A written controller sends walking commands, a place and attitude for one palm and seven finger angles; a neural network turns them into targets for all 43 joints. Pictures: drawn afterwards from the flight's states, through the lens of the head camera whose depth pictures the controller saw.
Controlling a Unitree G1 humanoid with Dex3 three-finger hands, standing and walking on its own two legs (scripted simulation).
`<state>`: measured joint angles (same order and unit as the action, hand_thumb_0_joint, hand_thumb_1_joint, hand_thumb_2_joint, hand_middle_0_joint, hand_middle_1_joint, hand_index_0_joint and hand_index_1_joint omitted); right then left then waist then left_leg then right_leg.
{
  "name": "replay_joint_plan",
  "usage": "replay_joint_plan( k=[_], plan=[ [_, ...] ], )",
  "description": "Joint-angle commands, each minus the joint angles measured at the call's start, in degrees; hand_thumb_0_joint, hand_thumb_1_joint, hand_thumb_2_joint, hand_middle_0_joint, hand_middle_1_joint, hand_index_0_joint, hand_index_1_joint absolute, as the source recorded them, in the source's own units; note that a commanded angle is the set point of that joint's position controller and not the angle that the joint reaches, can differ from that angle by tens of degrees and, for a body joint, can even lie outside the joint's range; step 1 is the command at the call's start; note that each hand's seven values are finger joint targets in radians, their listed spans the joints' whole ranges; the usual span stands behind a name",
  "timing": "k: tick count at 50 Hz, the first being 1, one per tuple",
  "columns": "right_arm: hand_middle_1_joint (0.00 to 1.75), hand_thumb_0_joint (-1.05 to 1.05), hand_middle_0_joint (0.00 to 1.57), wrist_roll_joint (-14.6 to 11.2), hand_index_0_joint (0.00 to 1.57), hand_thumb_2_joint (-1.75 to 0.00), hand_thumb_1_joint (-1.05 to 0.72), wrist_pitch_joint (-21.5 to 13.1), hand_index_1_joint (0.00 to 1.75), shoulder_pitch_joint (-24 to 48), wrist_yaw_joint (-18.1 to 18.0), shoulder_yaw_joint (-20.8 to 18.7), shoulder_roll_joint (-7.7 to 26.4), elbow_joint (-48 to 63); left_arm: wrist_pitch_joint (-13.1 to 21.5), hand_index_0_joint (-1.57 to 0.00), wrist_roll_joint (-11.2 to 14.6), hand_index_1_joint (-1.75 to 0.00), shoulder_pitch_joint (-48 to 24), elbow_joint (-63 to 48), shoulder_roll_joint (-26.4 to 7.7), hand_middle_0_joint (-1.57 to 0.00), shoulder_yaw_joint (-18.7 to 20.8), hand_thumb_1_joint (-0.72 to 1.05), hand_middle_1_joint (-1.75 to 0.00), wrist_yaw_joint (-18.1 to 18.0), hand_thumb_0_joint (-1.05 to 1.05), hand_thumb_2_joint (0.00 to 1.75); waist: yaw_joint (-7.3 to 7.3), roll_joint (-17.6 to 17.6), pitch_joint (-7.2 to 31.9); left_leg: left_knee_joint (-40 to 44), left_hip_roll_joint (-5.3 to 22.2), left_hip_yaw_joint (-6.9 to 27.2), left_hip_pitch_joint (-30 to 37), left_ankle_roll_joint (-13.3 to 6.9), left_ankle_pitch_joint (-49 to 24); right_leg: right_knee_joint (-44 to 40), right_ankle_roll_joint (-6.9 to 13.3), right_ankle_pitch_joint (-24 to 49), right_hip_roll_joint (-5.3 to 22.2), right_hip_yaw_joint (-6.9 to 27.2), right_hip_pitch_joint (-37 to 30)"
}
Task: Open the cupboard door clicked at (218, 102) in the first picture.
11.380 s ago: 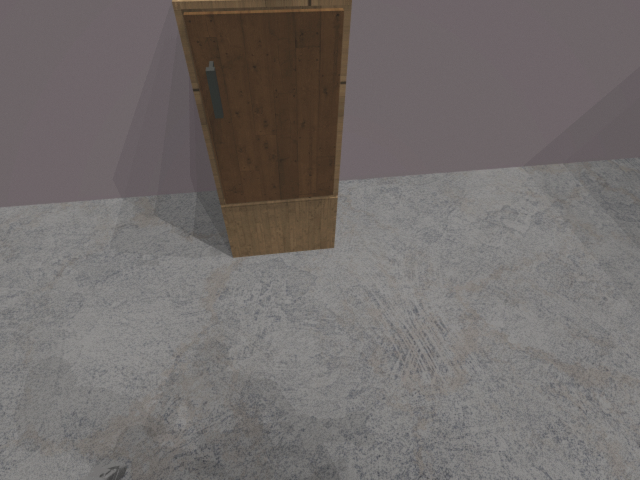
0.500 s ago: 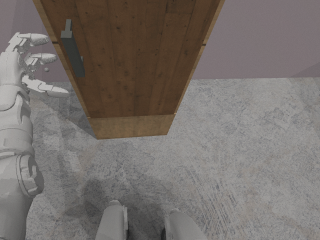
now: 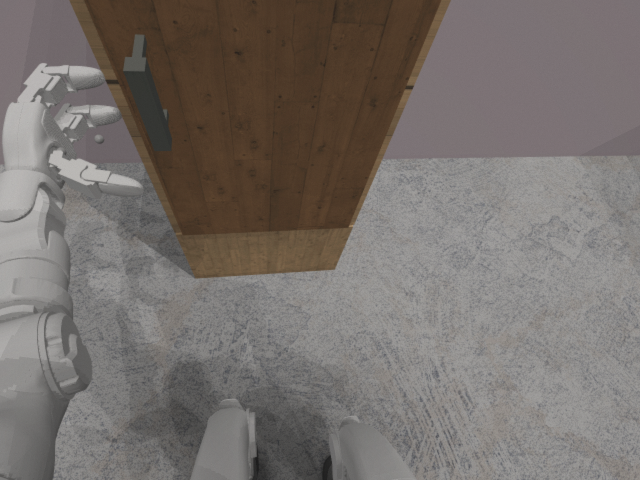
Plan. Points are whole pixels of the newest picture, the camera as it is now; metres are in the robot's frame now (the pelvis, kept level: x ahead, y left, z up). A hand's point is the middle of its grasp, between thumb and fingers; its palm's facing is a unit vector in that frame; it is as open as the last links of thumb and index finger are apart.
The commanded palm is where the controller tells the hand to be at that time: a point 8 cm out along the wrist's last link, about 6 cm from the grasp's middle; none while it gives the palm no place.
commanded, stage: slide the fingers in behind the handle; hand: left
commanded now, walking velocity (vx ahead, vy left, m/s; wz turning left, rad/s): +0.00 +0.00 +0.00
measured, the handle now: (152, 96) +0.56 +0.19 +0.07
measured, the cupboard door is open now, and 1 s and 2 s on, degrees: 0 0 1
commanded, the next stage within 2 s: close the thumb around the handle in 1.36 s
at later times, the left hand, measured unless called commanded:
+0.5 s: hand (141, 134) +0.50 +0.19 +0.07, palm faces +0.06 -1.00 +0.00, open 14.0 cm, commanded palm +0.48 +0.22 +0.07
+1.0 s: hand (171, 135) +0.50 +0.16 +0.07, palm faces +0.07 -1.00 +0.00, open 14.0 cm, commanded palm +0.48 +0.20 +0.07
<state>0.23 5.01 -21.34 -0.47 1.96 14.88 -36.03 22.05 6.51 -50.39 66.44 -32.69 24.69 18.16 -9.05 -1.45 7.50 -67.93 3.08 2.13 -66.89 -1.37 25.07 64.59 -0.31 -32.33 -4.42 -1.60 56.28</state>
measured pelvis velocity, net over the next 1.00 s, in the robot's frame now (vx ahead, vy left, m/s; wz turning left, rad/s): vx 0.00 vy -0.01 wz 0.02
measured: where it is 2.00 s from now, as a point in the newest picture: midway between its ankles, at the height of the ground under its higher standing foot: outside the picture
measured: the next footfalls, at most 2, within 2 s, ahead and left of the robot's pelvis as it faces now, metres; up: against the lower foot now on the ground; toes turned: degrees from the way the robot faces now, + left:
none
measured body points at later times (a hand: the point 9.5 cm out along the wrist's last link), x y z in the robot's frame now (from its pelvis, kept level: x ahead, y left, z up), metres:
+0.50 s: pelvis +0.00 +0.00 +0.00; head +0.13 +0.03 +0.43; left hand +0.49 +0.25 +0.07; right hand +0.01 -0.26 -0.11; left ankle +0.06 +0.10 -0.64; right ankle -0.02 -0.13 -0.64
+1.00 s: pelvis +0.00 -0.01 +0.00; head +0.13 +0.01 +0.43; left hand +0.49 +0.21 +0.07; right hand +0.02 -0.28 -0.11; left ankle +0.06 +0.10 -0.64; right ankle -0.02 -0.13 -0.64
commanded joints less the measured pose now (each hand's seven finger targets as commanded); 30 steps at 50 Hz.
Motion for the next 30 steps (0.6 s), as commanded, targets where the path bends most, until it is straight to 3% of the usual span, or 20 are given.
replay_joint_plan(
  k=[1,2,5,6,7,9,11,12,13,17,18,20,22,23,26,27,30],
  plan=[
    [0.3,0.0,0.2,0.3,0.2,-0.9,-0.9,-1.1,0.3,-9.3,-0.5,-4.1,11.3,2.5,4.1,-0.3,0.9,-1.2,-25.4,-12.9,-13.4,-0.3,1.2,-0.5,-1.2,-1.5,0.0,0.3,-1.02,-9.4,26.6,6.1,0.0,3.4,35.8,-0.6,-18.0,-8.7,2.0,15.9,-0.5,-0.7,3.1],
    [0.3,0.0,0.2,0.3,0.2,-0.9,-0.9,-1.0,0.3,-9.2,-0.4,-4.2,11.4,2.6,4.5,-0.3,0.5,-1.2,-25.1,-14.0,-14.5,-0.3,2.1,-0.5,-1.2,-2.0,0.0,0.3,-0.08,-10.4,28.4,6.3,0.1,3.3,36.8,-0.4,-18.6,-8.5,2.0,16.2,-0.4,-0.7,2.5],
    [0.3,0.0,0.2,0.5,0.2,-0.9,-0.9,-1.0,0.3,-9.0,-0.1,-4.2,11.0,2.6,4.8,-0.3,-0.2,-1.2,-24.9,-13.6,-11.2,-0.3,-0.3,-0.5,-1.2,-3.3,0.0,0.3,-0.53,-11.0,27.1,6.8,0.2,3.8,37.9,0.0,-18.0,-8.6,2.1,15.0,-0.4,-1.1,4.1],
    [0.3,0.0,0.2,0.6,0.2,-0.9,-0.9,-1.2,0.3,-9.4,0.1,-4.3,10.8,2.4,4.9,-0.3,0.1,-1.2,-25.9,-13.5,-9.6,-0.3,-1.0,-0.5,-1.2,-3.6,0.0,0.3,-1.4,-10.8,26.6,6.6,0.1,3.9,38.4,-0.2,-18.1,-8.6,2.1,15.1,-0.5,-1.3,4.8],
    [0.3,0.0,0.2,0.6,0.2,-0.9,-0.9,-1.0,0.3,-9.4,0.0,-4.4,11.4,2.5,5.0,-0.3,-0.2,-1.2,-25.2,-13.8,-12.4,-0.3,1.3,-0.5,-1.2,-4.1,0.0,0.3,-0.44,-9.5,28.4,6.7,0.2,3.9,38.2,-0.2,-18.5,-8.5,2.1,15.5,-0.4,-1.1,3.5],
    [0.3,0.0,0.2,0.6,0.2,-0.9,-0.9,-0.9,0.3,-9.1,0.2,-4.3,11.0,2.7,4.8,-0.3,-0.4,-1.2,-25.1,-13.5,-10.2,-0.3,-0.5,-0.5,-1.2,-4.4,0.0,0.3,-0.83,-9.8,27.4,6.8,0.0,3.5,37.4,-0.2,-17.6,-8.7,2.0,15.2,-0.3,-1.1,3.5],
    [0.3,0.0,0.2,0.8,0.2,-0.9,-0.9,-1.0,0.3,-9.5,0.2,-4.2,10.9,2.6,4.8,-0.3,-0.5,-1.2,-25.3,-12.4,-9.4,-0.3,-0.9,-0.5,-1.2,-5.1,0.0,0.3,-1.19,-8.9,26.5,6.9,-0.1,3.8,36.9,-0.3,-17.5,-8.7,2.1,15.1,-0.5,-1.2,3.6],
    [0.3,0.0,0.2,0.7,0.2,-0.9,-0.9,-0.9,0.3,-9.3,0.3,-4.3,11.0,2.7,4.8,-0.3,-0.8,-1.2,-24.7,-11.9,-10.3,-0.3,0.0,-0.5,-1.2,-5.4,0.0,0.3,-0.65,-8.9,26.6,6.9,-0.1,3.4,36.5,-0.2,-17.3,-8.8,2.0,15.3,-0.4,-1.1,3.2],
    [0.3,0.0,0.2,0.8,0.2,-0.9,-0.9,-0.9,0.3,-9.3,0.3,-4.3,11.0,2.7,4.8,-0.3,-0.8,-1.2,-25.3,-12.2,-9.4,-0.3,-0.9,-0.5,-1.2,-5.6,0.0,0.3,-1.29,-8.6,26.3,6.9,-0.1,3.4,36.4,-0.3,-17.0,-9.0,1.9,15.3,-0.4,-1.0,3.3],
    [0.3,0.0,0.2,1.0,0.2,-0.9,-0.9,-0.8,0.3,-9.5,0.5,-4.5,10.9,2.8,6.0,-0.3,-1.1,-1.2,-25.4,-14.0,-9.6,-0.3,-0.2,-0.5,-1.2,-6.6,0.0,0.3,-0.49,-8.9,29.1,6.6,-0.1,3.5,37.7,-0.1,-19.3,-8.3,2.0,16.7,-0.3,-1.0,2.3],
    [0.3,0.0,0.2,1.0,0.2,-0.9,-0.9,-0.9,0.3,-9.2,0.7,-4.5,10.4,2.8,6.1,-0.3,-1.1,-1.2,-26.4,-14.7,-6.5,-0.3,-2.9,-0.5,-1.2,-6.6,0.0,0.3,-1.06,-10.1,29.0,6.6,-0.2,3.6,38.5,0.0,-19.6,-8.3,2.0,16.8,-0.4,-1.1,2.8],
    [0.3,0.0,0.2,1.0,0.2,-0.9,-0.9,-0.7,0.3,-9.3,0.9,-4.7,10.4,2.5,5.8,-0.3,-1.1,-1.2,-25.0,-13.2,-5.2,-0.3,-3.3,-0.5,-1.2,-7.1,0.0,0.3,-1.23,-9.1,27.4,6.7,-0.2,3.5,38.1,0.0,-18.4,-8.8,2.0,16.2,-0.4,-1.2,3.3],
    [0.3,0.0,0.2,1.0,0.2,-0.9,-0.9,-0.6,0.3,-9.6,0.9,-4.7,10.8,2.6,5.7,-0.3,-1.2,-1.2,-24.9,-12.6,-6.9,-0.3,-1.7,-0.5,-1.2,-7.8,0.0,0.3,-0.82,-7.5,27.5,6.8,-0.3,3.4,36.8,-0.2,-18.5,-8.6,1.9,16.7,-0.3,-1.1,2.2],
    [0.3,0.0,0.2,1.1,0.2,-0.9,-0.9,-0.5,0.3,-9.4,1.0,-4.7,10.4,2.7,5.7,-0.3,-1.2,-1.2,-25.0,-13.0,-4.9,-0.3,-3.3,-0.5,-1.2,-8.0,0.0,0.3,-1.12,-8.3,27.3,6.8,-0.4,3.2,37.0,-0.2,-18.7,-8.8,1.9,17.0,-0.3,-1.0,2.2],
    [0.3,0.0,0.2,1.3,0.2,-0.9,-0.9,-0.5,0.3,-9.6,1.1,-4.8,10.4,2.6,6.1,-0.3,-1.4,-1.2,-24.5,-13.1,-5.2,-0.3,-2.4,-0.5,-1.2,-9.2,0.0,0.3,-0.9,-7.6,27.0,6.7,-0.5,3.1,36.6,-0.2,-18.6,-8.6,2.0,17.3,-0.4,-1.0,1.8],
    [0.3,0.0,0.2,1.1,0.2,-0.9,-0.9,-0.5,0.3,-9.2,1.2,-4.7,10.1,2.7,6.2,-0.3,-1.6,-1.2,-25.2,-13.2,-3.6,-0.3,-3.9,-0.5,-1.2,-9.4,0.0,0.3,-1.28,-7.7,26.6,6.7,-0.6,2.9,36.4,-0.2,-18.2,-8.9,1.8,17.1,-0.3,-0.9,2.4],
    [0.3,0.0,0.2,1.3,0.2,-0.9,-0.9,-0.5,0.3,-9.2,1.2,-4.7,10.2,2.6,6.6,-0.3,-1.9,-1.2,-25.9,-12.8,-5.3,-0.3,-2.4,-0.5,-1.2,-10.6,0.0,0.3,-1.04,-6.7,26.2,6.5,-0.9,2.4,34.4,-0.4,-16.9,-9.0,1.7,17.1,-0.2,-0.4,0.6]
  ],
)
